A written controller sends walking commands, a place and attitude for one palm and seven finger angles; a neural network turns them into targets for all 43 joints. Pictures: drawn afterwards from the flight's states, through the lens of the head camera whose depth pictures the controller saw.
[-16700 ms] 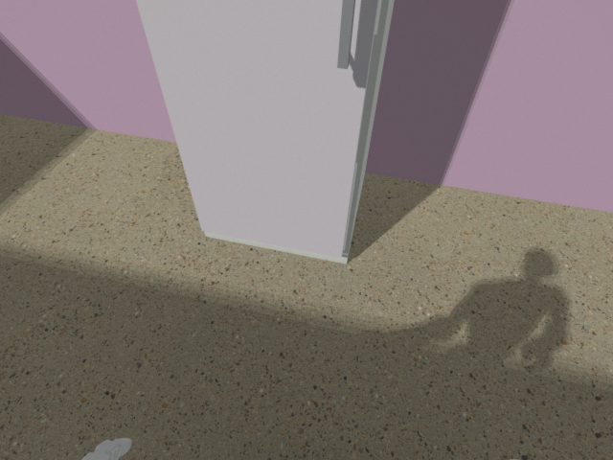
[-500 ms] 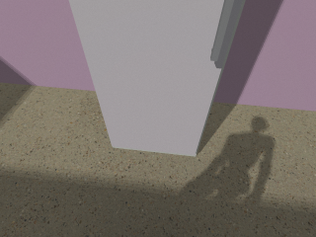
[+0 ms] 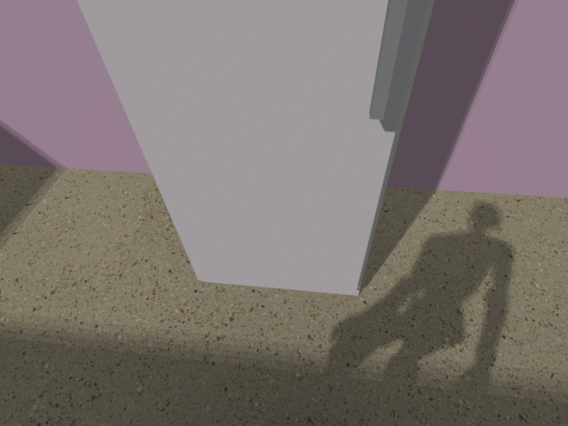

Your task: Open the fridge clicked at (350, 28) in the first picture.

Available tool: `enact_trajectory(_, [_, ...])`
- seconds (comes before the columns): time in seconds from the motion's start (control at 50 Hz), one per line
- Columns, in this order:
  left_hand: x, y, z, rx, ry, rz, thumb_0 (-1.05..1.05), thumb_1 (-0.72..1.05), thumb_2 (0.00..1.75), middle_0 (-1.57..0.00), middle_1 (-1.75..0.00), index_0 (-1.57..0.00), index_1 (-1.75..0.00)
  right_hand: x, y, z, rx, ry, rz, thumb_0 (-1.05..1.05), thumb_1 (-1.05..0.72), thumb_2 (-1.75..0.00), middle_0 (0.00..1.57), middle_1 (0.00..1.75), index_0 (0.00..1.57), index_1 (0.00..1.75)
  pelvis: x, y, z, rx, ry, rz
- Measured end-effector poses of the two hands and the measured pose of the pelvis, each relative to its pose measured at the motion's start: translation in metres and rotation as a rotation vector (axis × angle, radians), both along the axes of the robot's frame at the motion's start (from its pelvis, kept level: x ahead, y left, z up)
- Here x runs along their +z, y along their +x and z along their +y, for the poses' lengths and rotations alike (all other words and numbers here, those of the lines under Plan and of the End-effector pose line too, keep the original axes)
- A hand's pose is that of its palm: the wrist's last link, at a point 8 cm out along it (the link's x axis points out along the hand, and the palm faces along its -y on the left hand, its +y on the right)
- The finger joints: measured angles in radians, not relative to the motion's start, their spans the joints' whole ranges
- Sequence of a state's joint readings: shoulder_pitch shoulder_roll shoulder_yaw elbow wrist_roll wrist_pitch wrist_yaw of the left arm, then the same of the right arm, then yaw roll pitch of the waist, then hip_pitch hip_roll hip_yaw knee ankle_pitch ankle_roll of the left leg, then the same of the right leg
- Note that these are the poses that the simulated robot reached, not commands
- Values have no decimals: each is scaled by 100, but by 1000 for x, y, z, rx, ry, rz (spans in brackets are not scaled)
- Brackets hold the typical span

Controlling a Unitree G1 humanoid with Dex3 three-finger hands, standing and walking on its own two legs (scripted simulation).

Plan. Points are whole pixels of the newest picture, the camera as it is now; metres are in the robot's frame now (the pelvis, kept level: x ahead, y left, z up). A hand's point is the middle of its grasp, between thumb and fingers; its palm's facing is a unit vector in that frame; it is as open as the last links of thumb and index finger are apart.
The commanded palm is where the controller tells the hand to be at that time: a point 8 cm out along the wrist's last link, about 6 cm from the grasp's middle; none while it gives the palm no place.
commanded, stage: shuffle to correct the standing spot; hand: right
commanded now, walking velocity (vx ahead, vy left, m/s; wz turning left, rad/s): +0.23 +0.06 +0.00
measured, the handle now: (389, 29) +0.64 -0.14 +0.26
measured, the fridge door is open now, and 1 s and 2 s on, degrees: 0 0 0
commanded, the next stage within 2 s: come to a stop and stand still in 0.38 s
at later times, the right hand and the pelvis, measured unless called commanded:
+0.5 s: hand (365, 364) +0.26 -0.11 -0.15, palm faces +0.03 +0.98 -0.18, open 7.3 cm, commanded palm none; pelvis +0.16 +0.06 +0.01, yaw -3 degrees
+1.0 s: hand out of the picture +0.17 -0.17 -0.17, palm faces +0.16 +0.97 -0.17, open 7.4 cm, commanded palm none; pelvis +0.17 +0.01 +0.02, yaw -3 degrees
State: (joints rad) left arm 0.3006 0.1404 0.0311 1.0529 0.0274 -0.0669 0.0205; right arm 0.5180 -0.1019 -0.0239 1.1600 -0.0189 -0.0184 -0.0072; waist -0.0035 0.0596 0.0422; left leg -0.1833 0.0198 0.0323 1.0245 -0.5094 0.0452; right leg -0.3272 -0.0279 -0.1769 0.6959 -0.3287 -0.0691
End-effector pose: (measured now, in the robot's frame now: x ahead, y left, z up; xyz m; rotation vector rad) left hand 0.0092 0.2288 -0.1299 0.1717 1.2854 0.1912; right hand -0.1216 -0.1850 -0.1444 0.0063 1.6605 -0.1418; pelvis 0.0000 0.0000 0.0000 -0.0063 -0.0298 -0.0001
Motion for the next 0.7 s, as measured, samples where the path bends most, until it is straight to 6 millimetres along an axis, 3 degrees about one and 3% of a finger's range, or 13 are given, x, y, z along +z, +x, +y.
enact_trajectory(0.04, [5,4,-6,20,-7,2,1,92,90,-20,-30,-20,-30,4,31,-12,27,-14,-38,1,-91,-90,20,30,20,30,7,10,-3,3,1,5])
enact_trajectory(0.16, [17,4,-31,13,-68,111,1,92,90,-20,-30,-20,-30,18,151,-34,47,-70,-276,1,-92,-90,19,30,19,30,25,42,-4,-18,5,29])
enact_trajectory(0.24, [18,6,-38,38,-111,170,1,91,90,-20,-30,-20,-30,27,210,-45,72,-121,-340,3,-95,-90,19,30,19,30,28,66,3,-19,-2,34])
enact_trajectory(0.34, [13,14,-31,81,-144,238,1,91,90,-20,-30,-20,-30,32,283,-32,127,-135,-397,2,-94,-90,19,30,19,30,25,100,19,-20,-11,39])
enact_trajectory(0.44, [-3,32,-1,107,-156,311,1,91,90,-21,-30,-20,-30,23,353,2,165,-135,-481,1,-93,-90,19,30,19,30,8,142,46,-29,-24,41])
enact_trajectory(0.48, [-8,48,15,93,-144,327,1,91,90,-21,-30,-20,-30,21,367,16,147,-130,-511,1,-92,-90,19,30,19,30,5,153,54,-44,-9,29])
enact_trajectory(0.54, [-4,88,40,55,-101,291,1,91,90,-20,-30,-20,-30,23,372,30,73,-122,-525,0,-93,-90,19,30,20,30,10,169,62,-65,2,16])
enact_trajectory(0.62, [5,157,63,-3,-41,176,1,91,90,-20,-30,-20,-30,30,377,26,37,-161,-528,-4,-97,-90,20,30,20,30,18,185,68,-74,7,22])
enact_trajectory(0.7, [8,219,68,-46,-12,56,1,92,90,-20,-30,-19,-30,26,367,20,33,-163,-471,-3,-96,-90,20,30,20,30,18,191,66,-69,13,22])
